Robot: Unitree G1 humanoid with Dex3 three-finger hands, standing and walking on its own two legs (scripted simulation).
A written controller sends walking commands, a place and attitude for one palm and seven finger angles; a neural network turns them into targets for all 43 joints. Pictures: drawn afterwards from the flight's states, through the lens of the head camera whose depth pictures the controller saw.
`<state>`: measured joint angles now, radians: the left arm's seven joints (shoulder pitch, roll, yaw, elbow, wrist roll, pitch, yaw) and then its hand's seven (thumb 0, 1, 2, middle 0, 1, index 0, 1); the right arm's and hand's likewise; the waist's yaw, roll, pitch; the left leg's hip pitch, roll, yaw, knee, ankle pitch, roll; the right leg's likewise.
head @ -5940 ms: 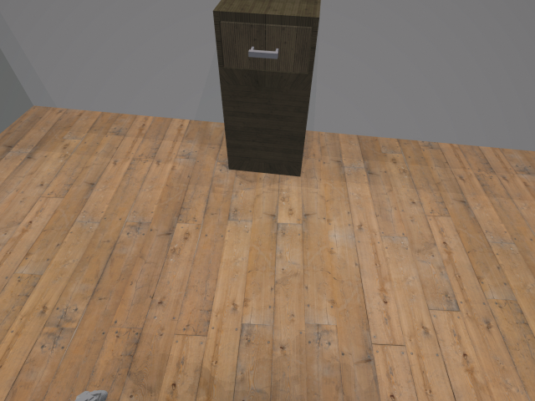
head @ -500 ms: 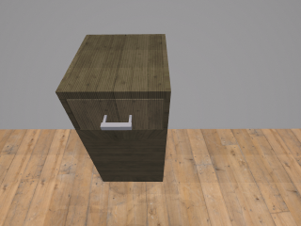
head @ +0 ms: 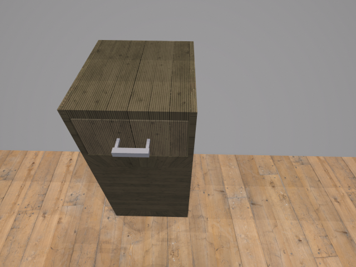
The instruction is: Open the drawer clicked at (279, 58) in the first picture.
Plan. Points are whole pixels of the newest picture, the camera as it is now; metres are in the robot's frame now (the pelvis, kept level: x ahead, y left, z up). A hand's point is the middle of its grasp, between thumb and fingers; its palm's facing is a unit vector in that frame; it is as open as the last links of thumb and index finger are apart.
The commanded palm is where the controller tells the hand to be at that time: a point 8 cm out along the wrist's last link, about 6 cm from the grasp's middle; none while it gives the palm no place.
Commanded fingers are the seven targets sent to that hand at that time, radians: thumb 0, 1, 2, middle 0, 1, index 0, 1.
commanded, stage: come to a stop and stand still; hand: left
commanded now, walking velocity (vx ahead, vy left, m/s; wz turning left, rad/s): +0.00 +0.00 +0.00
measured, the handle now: (132, 147) +0.48 +0.18 -0.08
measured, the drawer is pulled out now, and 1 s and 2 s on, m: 0.00 0.00 0.00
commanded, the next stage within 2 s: look again from close up in 0.04 s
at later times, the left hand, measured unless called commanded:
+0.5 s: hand out of the picture -0.01 +0.15 -0.18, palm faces +0.04 -0.98 -0.18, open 7.3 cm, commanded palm none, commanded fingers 0.00 0.90 0.90 -0.20 -0.30 -0.20 -0.30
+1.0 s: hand out of the picture -0.02 +0.17 -0.18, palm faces +0.02 -0.98 -0.19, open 7.3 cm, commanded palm none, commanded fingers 0.00 0.90 0.90 -0.20 -0.30 -0.20 -0.30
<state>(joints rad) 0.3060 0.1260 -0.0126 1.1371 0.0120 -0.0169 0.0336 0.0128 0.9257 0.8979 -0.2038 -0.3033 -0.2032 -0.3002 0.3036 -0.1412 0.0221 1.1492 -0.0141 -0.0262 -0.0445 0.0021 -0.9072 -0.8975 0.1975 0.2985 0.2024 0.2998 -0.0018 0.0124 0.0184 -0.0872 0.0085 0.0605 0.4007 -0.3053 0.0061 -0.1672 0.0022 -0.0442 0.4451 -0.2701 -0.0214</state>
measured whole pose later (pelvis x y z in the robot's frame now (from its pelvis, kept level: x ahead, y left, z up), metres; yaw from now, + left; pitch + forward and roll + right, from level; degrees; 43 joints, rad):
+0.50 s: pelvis +0.01 -0.01 +0.00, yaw +0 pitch +0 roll +0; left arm 0.32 0.12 -0.01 1.14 0.01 -0.02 0.04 0.01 0.93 0.90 -0.20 -0.30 -0.20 -0.30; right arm 0.33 -0.12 0.02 1.16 -0.01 -0.03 -0.05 0.00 -0.91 -0.90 0.20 0.30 0.20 0.30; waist 0.00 0.01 0.01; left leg -0.08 0.03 0.05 0.40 -0.31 -0.01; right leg -0.16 0.02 -0.06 0.44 -0.28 -0.04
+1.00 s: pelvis -0.01 +0.00 -0.01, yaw +0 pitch -1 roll -1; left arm 0.32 0.13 -0.02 1.10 0.01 -0.02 0.04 0.01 0.91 0.90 -0.20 -0.30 -0.20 -0.30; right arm 0.32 -0.16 0.00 1.06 -0.01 -0.02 -0.04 0.01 -0.92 -0.90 0.20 0.30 0.20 0.30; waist -0.01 0.03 0.01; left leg -0.18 0.01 0.04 0.53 -0.34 0.02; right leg -0.21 0.01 -0.05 0.52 -0.30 -0.02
